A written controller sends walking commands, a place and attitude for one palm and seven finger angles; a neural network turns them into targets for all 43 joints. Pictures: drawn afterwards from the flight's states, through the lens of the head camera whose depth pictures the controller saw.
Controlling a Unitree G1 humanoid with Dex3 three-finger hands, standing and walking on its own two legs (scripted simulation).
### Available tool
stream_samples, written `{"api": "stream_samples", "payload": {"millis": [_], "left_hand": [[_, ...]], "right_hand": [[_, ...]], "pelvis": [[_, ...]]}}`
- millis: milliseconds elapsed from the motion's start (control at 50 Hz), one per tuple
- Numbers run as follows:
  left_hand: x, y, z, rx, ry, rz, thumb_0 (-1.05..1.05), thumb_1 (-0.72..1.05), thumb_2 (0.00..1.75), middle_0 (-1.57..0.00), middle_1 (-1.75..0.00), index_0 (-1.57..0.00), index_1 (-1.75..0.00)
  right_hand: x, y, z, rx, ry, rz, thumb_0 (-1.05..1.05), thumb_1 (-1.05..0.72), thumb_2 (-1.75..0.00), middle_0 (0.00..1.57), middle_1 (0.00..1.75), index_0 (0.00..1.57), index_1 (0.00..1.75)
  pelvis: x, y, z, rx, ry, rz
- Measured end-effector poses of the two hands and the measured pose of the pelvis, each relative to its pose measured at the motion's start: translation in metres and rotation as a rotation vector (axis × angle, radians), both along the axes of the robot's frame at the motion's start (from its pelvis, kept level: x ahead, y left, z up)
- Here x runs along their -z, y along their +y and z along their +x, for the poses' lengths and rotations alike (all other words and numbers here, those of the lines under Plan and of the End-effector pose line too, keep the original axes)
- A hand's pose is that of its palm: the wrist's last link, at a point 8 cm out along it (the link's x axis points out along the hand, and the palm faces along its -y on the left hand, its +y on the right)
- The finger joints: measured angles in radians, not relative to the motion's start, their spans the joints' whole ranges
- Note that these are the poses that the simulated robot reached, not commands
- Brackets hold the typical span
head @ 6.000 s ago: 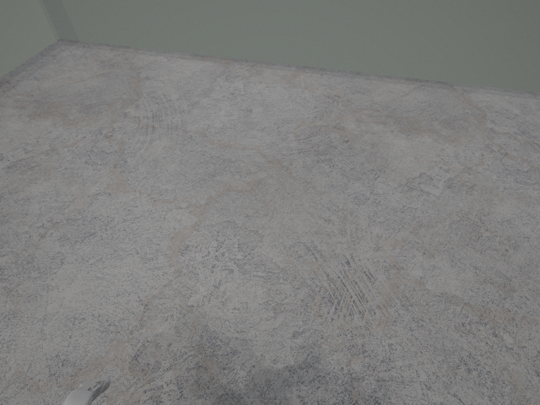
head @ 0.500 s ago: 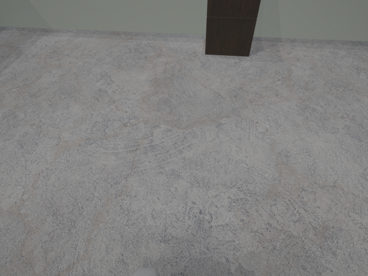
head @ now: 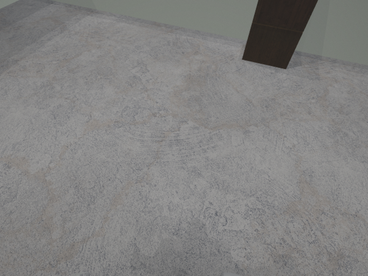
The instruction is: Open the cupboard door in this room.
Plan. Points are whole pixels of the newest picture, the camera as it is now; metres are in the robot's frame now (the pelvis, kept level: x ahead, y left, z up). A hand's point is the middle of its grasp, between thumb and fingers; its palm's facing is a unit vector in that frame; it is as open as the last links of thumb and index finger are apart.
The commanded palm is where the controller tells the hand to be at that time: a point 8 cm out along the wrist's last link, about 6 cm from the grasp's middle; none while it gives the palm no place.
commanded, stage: turn or walk to find it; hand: left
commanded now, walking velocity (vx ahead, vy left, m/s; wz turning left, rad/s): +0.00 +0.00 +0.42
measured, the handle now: out of the picture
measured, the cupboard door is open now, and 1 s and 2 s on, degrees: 0 0 0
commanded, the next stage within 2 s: stand and wait in 0.02 s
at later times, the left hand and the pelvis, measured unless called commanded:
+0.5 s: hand out of the picture -0.01 +0.12 -0.16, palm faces +0.14 -0.96 -0.25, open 7.3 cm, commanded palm none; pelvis -0.02 -0.06 +0.00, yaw +6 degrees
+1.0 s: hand out of the picture -0.09 +0.15 -0.18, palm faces +0.12 -0.98 -0.16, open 7.4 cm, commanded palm none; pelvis -0.05 -0.01 +0.00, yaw +4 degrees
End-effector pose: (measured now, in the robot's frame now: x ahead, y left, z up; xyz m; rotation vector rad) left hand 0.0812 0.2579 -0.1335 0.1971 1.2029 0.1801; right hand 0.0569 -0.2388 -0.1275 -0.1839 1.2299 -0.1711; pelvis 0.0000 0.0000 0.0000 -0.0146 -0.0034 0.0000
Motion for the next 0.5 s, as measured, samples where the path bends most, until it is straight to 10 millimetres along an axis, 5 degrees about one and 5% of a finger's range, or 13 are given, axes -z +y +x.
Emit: {"api": "stream_samples", "payload": {"millis": [200,340,500], "left_hand": [[-0.011,-0.046,-0.002,0.001,-0.081,0.039,0.00,0.91,0.90,-0.20,-0.30,-0.19,-0.30],[-0.018,-0.080,-0.051,-0.047,-0.010,0.022,0.00,0.91,0.90,-0.20,-0.30,-0.20,-0.30],[-0.007,-0.087,-0.107,-0.131,0.090,-0.004,0.00,0.92,0.90,-0.20,-0.30,-0.20,-0.30]], "right_hand": [[0.034,-0.035,-0.041,0.006,0.093,0.060,0.01,-0.91,-0.90,0.21,0.30,0.20,0.30],[0.033,-0.055,-0.047,-0.008,0.127,0.081,0.01,-0.91,-0.90,0.20,0.30,0.20,0.30],[0.030,-0.060,-0.049,-0.053,0.176,0.052,0.01,-0.91,-0.90,0.20,0.30,0.19,0.30]], "pelvis": [[0.011,-0.036,-0.014,-0.051,0.003,0.041],[0.001,-0.056,-0.017,-0.078,-0.016,0.057],[0.001,-0.060,-0.023,-0.106,-0.011,0.036]]}}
